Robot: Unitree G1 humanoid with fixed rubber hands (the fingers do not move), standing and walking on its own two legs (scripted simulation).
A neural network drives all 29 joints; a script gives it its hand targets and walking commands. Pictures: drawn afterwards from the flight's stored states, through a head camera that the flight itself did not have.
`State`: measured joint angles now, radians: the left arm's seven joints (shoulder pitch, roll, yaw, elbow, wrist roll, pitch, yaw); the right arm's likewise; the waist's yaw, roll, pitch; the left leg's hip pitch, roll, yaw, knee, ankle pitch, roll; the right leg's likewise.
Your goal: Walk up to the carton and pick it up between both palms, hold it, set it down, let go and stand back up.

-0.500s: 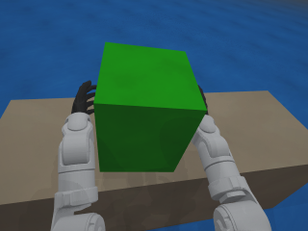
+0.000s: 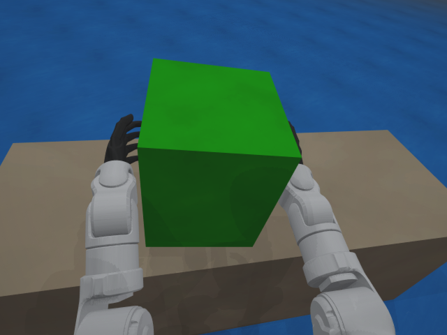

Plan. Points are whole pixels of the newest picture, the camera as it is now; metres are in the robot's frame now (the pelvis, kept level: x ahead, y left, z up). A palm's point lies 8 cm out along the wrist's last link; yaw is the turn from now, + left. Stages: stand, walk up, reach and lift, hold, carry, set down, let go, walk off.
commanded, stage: hold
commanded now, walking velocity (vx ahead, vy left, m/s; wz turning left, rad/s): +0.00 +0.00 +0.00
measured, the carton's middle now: (207, 160) +0.37 +0.01 +0.15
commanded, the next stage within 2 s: set down in 0.78 s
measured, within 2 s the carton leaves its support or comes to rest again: neither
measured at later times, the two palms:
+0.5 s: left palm (117, 164) +0.34 +0.16 +0.16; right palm (289, 164) +0.35 -0.13 +0.16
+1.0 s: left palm (120, 169) +0.34 +0.16 +0.15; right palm (287, 167) +0.35 -0.13 +0.14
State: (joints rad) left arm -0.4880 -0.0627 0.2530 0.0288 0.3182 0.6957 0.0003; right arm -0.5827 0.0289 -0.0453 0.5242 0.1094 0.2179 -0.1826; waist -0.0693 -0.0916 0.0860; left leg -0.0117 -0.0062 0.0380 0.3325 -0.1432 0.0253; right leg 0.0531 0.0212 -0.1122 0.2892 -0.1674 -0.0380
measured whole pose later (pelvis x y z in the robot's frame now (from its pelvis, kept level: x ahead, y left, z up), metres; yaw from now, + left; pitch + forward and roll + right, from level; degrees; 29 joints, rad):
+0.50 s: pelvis +0.00 +0.00 +0.00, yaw +0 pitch -11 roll +0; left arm -0.49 -0.06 0.26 0.04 0.31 0.69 -0.01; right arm -0.57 0.04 -0.05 0.51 0.10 0.23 -0.19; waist -0.06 -0.09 0.09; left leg -0.01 -0.01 0.04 0.33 -0.14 0.03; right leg 0.05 0.02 -0.11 0.29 -0.17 -0.04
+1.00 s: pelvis +0.00 +0.00 +0.00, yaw +0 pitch -10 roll -1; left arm -0.44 -0.09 0.25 0.01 0.34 0.63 -0.01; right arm -0.53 0.04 -0.06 0.50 0.08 0.16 -0.17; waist -0.06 -0.09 0.11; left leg -0.02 0.00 0.03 0.35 -0.16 0.02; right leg 0.05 0.02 -0.11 0.30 -0.17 -0.04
